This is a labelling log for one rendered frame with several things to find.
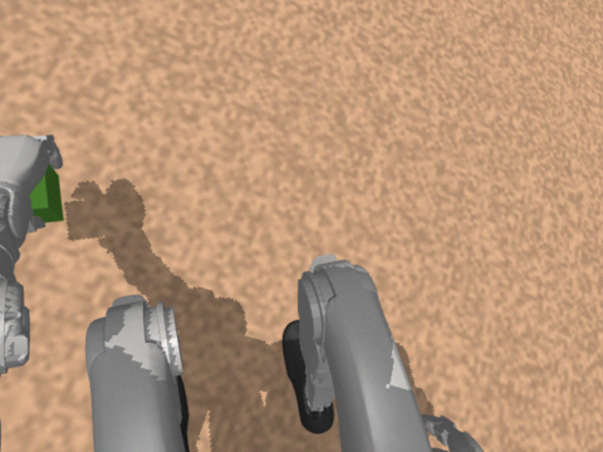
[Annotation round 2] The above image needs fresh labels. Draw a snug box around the right robot foot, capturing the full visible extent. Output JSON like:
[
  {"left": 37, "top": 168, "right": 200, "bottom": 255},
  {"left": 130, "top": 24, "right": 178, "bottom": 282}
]
[{"left": 283, "top": 320, "right": 334, "bottom": 434}]

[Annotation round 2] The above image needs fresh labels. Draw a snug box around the left robot arm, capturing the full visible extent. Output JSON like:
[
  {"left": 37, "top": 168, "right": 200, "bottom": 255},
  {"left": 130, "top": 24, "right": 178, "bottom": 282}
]
[{"left": 0, "top": 181, "right": 31, "bottom": 452}]

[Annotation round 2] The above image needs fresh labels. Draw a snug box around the left robot hand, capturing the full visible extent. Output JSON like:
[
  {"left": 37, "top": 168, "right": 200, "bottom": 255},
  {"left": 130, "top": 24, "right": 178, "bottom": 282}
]
[{"left": 0, "top": 135, "right": 63, "bottom": 233}]

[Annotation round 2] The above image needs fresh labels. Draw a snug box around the right robot hand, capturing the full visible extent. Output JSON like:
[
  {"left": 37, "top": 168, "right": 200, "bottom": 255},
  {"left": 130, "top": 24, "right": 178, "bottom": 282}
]
[{"left": 421, "top": 414, "right": 484, "bottom": 452}]

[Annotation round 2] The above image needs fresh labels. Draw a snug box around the cube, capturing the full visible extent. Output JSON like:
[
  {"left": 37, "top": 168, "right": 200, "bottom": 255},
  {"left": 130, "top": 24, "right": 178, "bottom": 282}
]
[{"left": 29, "top": 165, "right": 63, "bottom": 223}]

